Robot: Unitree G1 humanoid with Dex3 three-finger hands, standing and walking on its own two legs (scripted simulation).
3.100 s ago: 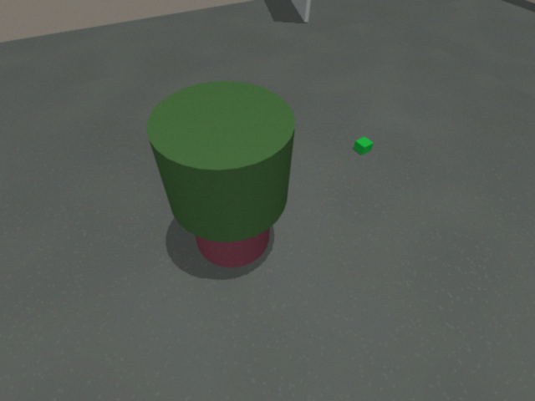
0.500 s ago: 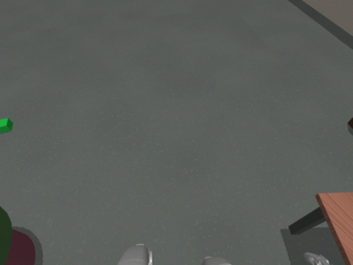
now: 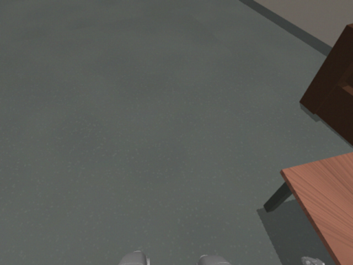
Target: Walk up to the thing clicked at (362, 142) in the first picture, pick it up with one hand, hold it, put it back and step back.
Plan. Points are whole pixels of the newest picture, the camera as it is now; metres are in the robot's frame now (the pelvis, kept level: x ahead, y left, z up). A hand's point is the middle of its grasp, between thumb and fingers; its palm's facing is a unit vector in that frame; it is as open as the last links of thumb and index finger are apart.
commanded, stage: walk up
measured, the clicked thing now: out of the picture +0.83 +1.44 -0.71
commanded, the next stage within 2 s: stand in 0.96 s
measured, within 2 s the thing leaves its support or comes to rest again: neither
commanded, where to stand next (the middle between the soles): +0.08 +0.03 m, yaw -2 degrees
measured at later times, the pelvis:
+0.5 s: pelvis +0.00 +0.03 +0.02, yaw -5 degrees
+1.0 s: pelvis +0.01 +0.03 +0.03, yaw -6 degrees
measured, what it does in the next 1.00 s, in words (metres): stands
